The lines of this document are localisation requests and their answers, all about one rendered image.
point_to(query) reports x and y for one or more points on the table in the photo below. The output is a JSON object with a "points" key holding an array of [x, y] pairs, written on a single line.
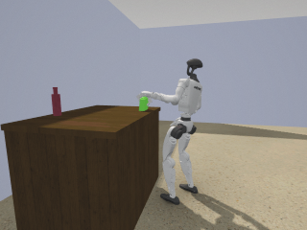
{"points": [[91, 168]]}

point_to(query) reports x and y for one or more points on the left robot upper arm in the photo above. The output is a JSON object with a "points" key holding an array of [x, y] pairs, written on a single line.
{"points": [[181, 85]]}

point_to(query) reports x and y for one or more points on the sponge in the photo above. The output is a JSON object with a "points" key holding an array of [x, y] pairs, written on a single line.
{"points": [[143, 104]]}

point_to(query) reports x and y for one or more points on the right robot upper arm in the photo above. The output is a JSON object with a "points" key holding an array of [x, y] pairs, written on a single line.
{"points": [[199, 102]]}

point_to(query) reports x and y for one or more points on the robot left hand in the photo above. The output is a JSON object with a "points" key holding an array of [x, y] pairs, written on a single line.
{"points": [[145, 94]]}

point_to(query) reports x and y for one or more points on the robot right hand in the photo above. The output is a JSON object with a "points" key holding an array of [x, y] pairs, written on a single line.
{"points": [[175, 122]]}

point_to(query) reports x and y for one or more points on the left robot forearm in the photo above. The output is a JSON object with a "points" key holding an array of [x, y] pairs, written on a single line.
{"points": [[163, 97]]}

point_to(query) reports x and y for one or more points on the right robot thigh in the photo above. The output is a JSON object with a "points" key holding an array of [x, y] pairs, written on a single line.
{"points": [[183, 142]]}

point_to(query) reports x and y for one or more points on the robot torso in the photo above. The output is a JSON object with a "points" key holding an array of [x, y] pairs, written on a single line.
{"points": [[188, 104]]}

